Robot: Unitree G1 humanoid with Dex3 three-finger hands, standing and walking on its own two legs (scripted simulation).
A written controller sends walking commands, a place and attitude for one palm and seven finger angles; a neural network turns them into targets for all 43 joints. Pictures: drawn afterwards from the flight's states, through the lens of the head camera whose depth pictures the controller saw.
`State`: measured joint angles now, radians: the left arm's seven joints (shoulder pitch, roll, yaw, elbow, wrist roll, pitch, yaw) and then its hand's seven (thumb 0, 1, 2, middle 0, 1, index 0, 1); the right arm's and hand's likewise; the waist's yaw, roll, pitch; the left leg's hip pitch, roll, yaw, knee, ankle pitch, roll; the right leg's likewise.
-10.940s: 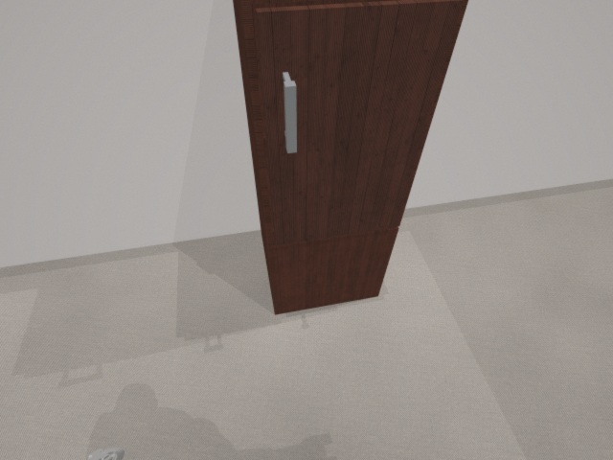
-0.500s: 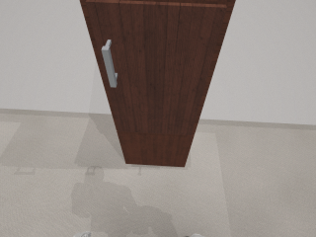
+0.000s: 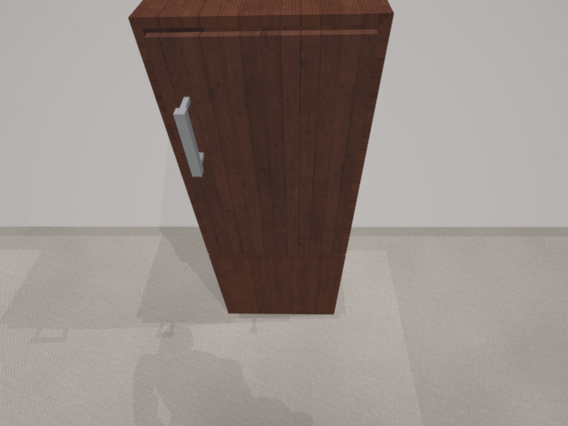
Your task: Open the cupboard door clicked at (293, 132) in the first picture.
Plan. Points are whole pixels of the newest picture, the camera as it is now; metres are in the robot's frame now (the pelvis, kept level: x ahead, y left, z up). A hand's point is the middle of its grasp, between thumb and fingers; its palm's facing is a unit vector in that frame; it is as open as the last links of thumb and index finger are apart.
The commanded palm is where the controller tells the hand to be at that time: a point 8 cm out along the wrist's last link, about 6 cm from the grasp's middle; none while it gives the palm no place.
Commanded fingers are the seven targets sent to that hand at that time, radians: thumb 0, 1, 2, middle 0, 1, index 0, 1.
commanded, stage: come to a stop and stand still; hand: left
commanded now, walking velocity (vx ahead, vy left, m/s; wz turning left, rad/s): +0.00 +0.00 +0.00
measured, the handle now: (192, 138) +0.57 +0.20 +0.09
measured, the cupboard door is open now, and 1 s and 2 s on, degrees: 0 0 0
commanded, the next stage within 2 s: look again from close up in 0.04 s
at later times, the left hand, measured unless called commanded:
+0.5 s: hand out of the picture +0.02 +0.16 -0.17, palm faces +0.01 -0.98 -0.21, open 7.3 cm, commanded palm none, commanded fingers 0.00 0.90 0.90 -0.20 -0.30 -0.20 -0.30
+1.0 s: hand (179, 368) +0.19 +0.15 +0.01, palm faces +0.01 -1.00 -0.01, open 7.9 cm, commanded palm +0.13 +0.23 -0.03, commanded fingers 0.00 0.53 0.74 -0.23 -0.54 -0.23 -0.54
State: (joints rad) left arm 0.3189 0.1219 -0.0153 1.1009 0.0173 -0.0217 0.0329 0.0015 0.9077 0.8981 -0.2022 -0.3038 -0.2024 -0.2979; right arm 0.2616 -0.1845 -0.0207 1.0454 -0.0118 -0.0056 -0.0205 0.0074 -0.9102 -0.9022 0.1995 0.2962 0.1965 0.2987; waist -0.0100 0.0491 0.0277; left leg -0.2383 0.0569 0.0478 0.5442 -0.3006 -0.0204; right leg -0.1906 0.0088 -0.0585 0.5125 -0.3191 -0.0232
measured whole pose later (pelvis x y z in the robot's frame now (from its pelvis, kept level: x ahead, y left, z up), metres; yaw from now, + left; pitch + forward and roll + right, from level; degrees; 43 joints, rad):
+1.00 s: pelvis -0.03 +0.00 -0.04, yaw +1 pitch +9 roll +1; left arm 0.33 0.13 0.08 0.13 -0.20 -0.51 -0.22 0.01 0.77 0.83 -0.21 -0.41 -0.21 -0.40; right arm 0.16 -0.25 -0.07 0.63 0.01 -0.29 -0.02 0.01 -0.90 -0.90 0.20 0.30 0.20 0.30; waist 0.00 0.00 -0.13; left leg -0.64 0.03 0.04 0.89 -0.41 -0.02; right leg -0.61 -0.03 -0.06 0.92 -0.47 -0.02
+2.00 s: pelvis -0.03 +0.02 -0.02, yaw +2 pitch +4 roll -2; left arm 0.09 0.35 0.34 0.18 -0.33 -0.18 -0.40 -0.01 -0.40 0.34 -0.30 -1.14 -0.30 -1.14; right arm 0.23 -0.26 0.05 0.57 0.05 -0.25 -0.09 0.02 -0.90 -0.90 0.20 0.30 0.20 0.30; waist 0.03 0.03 -0.05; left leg -0.50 0.04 0.01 0.79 -0.37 0.01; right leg -0.42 -0.02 -0.09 0.74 -0.39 0.00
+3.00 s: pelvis -0.03 +0.00 -0.01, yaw +2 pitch +2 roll -1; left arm -0.15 0.43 0.43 0.44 -0.34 -0.10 -0.50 -0.02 -0.50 0.30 -0.30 -1.20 -0.30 -1.20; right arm 0.26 -0.28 0.06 0.60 0.06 -0.22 -0.12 0.02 -0.90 -0.90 0.20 0.30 0.20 0.30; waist 0.03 0.05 -0.03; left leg -0.41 0.04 0.01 0.68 -0.31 -0.01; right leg -0.35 -0.01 -0.08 0.65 -0.34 -0.02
